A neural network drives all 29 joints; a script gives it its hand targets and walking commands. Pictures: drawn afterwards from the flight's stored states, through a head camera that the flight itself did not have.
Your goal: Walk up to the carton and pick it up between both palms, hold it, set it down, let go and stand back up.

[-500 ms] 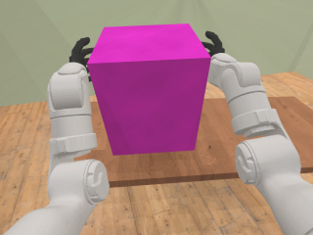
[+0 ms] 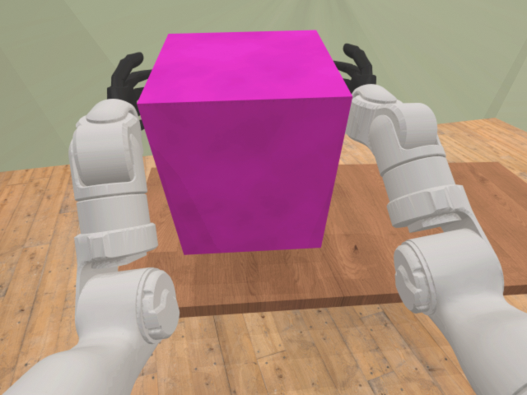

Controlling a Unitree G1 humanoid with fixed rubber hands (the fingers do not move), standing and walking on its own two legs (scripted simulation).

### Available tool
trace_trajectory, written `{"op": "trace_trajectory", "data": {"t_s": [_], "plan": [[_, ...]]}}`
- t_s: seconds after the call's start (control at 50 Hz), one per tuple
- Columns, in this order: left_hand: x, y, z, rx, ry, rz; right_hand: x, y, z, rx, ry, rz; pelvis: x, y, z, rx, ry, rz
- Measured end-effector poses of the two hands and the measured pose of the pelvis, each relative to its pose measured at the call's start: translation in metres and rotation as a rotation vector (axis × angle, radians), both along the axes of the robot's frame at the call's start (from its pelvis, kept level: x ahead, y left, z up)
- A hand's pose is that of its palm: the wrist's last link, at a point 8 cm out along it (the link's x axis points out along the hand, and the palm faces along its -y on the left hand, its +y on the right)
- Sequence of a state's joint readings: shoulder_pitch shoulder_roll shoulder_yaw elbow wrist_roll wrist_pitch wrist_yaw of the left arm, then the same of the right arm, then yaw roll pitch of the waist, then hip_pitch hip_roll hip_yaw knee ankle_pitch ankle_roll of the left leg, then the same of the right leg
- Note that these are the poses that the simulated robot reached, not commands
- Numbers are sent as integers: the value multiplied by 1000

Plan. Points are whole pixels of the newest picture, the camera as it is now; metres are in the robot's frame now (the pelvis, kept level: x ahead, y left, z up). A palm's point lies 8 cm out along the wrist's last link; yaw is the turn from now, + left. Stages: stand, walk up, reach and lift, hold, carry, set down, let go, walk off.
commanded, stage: hold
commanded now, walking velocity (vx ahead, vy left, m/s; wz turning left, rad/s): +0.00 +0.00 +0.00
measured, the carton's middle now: (248, 145) +0.38 +0.01 +0.25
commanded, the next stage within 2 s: set down in 1.22 s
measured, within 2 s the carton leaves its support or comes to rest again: neither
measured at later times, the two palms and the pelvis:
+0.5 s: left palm (130, 119) +0.35 +0.16 +0.31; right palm (364, 102) +0.36 -0.15 +0.33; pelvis +0.00 -0.01 +0.00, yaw +0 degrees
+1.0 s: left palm (130, 119) +0.36 +0.16 +0.31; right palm (362, 102) +0.36 -0.14 +0.33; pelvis +0.00 +0.00 +0.00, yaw +0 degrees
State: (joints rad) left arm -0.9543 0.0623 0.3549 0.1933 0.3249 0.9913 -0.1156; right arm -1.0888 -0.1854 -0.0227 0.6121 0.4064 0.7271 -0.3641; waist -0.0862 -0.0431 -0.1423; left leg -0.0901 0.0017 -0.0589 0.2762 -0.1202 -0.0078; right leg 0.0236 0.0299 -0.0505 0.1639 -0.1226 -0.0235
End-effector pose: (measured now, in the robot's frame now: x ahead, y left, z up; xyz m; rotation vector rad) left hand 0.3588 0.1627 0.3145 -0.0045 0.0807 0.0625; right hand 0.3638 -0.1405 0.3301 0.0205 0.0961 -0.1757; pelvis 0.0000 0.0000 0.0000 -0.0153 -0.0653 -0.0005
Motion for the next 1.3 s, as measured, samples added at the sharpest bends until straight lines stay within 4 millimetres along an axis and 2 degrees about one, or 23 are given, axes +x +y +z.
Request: {"op": "trace_trajectory", "data": {"t_s": [0.14, 0.28, 0.4, 0.72, 0.98, 1.12, 1.22, 1.3], "plan": [[4, -2, -11, 7, 51, -9, 3, -2, -9, 3, 49, -8, 5, 1, 0, 1, -7, 5], [2, -8, -7, 3, 13, -6, 1, -8, -3, -7, 11, -5, 5, -1, 0, 0, -6, -6], [1, -10, -12, -4, 40, -4, 0, -10, -8, -25, 37, -1, 4, -4, 0, 1, -5, -3], [-5, -3, 10, 12, 2, -2, -4, -3, 8, 4, 1, 4, 0, -5, 0, -1, 0, 11], [2, -4, -9, 5, 49, -16, -1, -4, -3, -13, 45, -13, -3, -4, -1, 0, 11, 4], [-9, -3, -4, -2, 11, -2, -9, -3, 1, -9, 7, 1, -1, -3, 0, -2, -11, 1], [-7, -4, -5, -6, 48, -4, -6, -4, -2, -10, 41, -1, -5, -3, -1, 0, -8, 6], [-6, -3, 0, -5, -5, -7, -8, -3, 2, -8, -14, -4, -6, -4, -1, 1, -6, 11]]}}
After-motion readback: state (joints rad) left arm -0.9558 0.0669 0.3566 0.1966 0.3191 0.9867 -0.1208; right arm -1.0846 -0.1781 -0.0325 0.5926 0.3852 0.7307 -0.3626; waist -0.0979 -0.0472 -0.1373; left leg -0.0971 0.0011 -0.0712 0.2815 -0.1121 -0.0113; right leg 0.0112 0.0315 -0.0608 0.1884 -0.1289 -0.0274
